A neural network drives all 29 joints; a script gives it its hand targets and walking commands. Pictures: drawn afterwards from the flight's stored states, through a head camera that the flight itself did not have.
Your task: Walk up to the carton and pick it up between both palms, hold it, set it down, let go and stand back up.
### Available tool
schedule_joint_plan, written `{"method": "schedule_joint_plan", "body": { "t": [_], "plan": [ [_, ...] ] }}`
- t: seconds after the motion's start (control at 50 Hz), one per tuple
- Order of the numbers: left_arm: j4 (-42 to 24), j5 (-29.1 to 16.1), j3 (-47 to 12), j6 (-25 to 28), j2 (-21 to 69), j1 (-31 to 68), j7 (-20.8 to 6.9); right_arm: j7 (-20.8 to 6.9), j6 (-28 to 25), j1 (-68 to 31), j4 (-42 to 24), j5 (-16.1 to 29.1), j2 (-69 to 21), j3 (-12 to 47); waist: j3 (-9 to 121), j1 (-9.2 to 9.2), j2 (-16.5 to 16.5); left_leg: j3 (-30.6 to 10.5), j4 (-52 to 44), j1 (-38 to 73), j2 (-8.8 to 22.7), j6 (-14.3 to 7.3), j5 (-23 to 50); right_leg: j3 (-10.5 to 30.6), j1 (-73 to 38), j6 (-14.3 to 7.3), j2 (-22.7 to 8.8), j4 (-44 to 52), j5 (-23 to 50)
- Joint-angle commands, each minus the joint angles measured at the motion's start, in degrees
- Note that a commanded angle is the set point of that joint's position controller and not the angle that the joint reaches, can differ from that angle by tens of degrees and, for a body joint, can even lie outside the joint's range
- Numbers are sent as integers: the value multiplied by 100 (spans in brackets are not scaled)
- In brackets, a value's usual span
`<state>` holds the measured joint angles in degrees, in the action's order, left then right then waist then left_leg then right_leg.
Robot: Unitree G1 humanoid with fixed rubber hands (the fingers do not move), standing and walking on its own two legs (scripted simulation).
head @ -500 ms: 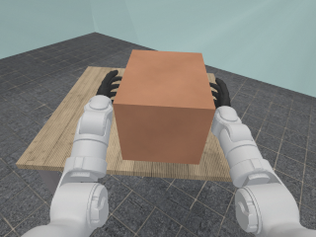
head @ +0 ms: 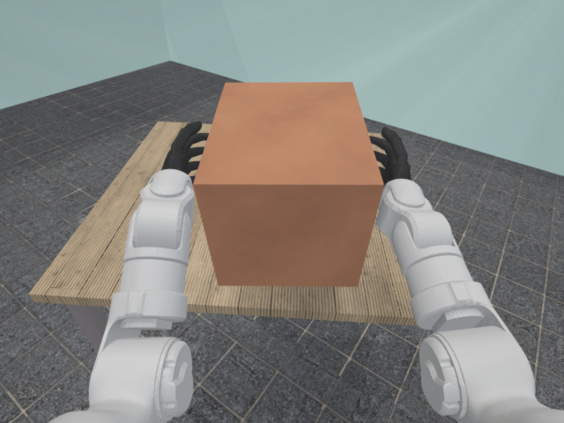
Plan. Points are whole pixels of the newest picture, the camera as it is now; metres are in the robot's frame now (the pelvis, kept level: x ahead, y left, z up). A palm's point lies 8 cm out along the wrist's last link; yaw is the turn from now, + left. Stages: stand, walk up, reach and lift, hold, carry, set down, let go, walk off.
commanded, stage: hold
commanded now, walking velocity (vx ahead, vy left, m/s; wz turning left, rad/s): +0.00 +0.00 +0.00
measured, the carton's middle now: (288, 179) +0.43 -0.01 +0.18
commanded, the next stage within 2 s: none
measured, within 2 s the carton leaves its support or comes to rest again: neither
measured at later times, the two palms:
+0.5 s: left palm (175, 174) +0.38 +0.15 +0.23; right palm (396, 182) +0.38 -0.15 +0.22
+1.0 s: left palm (175, 174) +0.38 +0.15 +0.23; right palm (396, 181) +0.38 -0.15 +0.22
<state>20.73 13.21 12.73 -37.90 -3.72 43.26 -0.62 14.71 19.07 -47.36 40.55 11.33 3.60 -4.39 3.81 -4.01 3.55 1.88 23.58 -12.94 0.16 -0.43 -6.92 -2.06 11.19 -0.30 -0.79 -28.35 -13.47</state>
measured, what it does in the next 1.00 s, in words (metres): stands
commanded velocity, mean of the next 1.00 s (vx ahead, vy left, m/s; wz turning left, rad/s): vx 0.00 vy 0.00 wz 0.00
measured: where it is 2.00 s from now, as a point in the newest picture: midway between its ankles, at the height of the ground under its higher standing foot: outside the picture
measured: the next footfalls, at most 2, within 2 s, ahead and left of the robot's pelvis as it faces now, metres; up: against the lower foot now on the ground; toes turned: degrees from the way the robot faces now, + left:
none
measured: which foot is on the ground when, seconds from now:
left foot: down 0.00-1.00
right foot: down 0.00-1.00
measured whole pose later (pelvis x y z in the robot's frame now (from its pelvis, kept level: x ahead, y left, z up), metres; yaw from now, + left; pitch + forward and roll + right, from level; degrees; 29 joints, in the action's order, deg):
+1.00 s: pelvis +0.00 +0.00 +0.00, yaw +0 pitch -5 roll +1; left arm 17.9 14.0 12.7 -41.1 -3.4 42.7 -0.9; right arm 14.4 21.8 -47.4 38.8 11.6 3.6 -4.4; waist 3.8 -4.0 3.2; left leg 1.9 23.3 -11.7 0.2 -0.4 -6.9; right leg -2.1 10.0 -0.3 -0.8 -28.2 -13.5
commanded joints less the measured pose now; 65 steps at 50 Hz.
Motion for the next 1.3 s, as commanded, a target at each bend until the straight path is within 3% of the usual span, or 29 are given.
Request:
{"method": "schedule_joint_plan", "body": {
  "t": [0.0, 0.3, 0.38, 1.28],
  "plan": [
    [-921, -381, -1481, 152, 3668, 3613, -581, -1014, -120, -4392, -1855, 594, -3259, 1912, 2082, 386, -441, -216, -574, 1803, -49, 11, 289, -31, -678, 88, 411, 1419, 116],
    [-1149, -406, -1594, -27, 3714, 3554, -592, -988, 41, -4402, -1982, 691, -3206, 1940, 2020, 330, -470, -216, -612, 1825, -46, 10, 338, -41, -735, 92, 442, 1414, 249],
    [-988, -310, -1477, -94, 3674, 3547, -627, -1002, 77, -4425, -1835, 632, -3147, 1850, 1790, 322, -443, -207, -718, 1662, -43, -31, 22, -38, -712, 95, 431, 1452, -9],
    [-1293, -434, -1664, -53, 3685, 3464, -615, -990, 107, -4224, -1963, 705, -3215, 1945, 1986, 279, -419, -202, -596, 1866, -68, 14, 416, -61, -729, 150, 418, 1433, 338]
  ]
}}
